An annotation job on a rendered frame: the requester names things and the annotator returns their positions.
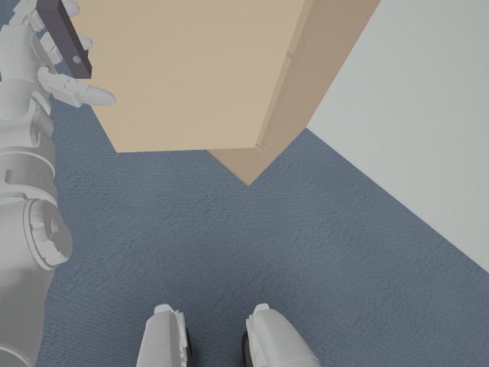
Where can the left robot upper arm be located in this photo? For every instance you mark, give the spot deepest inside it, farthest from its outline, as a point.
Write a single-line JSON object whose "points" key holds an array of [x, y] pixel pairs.
{"points": [[33, 242]]}

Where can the robot left hand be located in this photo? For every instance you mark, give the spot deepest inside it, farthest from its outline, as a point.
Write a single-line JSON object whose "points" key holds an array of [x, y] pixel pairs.
{"points": [[22, 57]]}

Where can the right robot thigh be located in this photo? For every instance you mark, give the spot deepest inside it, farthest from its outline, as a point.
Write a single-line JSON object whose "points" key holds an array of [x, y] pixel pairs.
{"points": [[272, 334]]}

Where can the left robot forearm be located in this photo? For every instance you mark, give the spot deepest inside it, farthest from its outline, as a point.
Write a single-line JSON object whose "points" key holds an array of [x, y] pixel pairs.
{"points": [[27, 153]]}

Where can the handle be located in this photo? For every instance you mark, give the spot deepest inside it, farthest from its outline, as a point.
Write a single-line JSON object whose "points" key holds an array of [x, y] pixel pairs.
{"points": [[58, 23]]}

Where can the left robot thigh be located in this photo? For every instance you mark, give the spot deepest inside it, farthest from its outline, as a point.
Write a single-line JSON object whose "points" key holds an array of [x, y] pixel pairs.
{"points": [[164, 338]]}

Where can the cupboard door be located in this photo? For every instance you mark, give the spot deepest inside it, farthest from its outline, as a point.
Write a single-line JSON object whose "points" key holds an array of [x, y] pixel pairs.
{"points": [[185, 74]]}

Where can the robot thigh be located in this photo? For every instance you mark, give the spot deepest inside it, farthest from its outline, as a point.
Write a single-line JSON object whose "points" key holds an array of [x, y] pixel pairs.
{"points": [[164, 338], [272, 334]]}

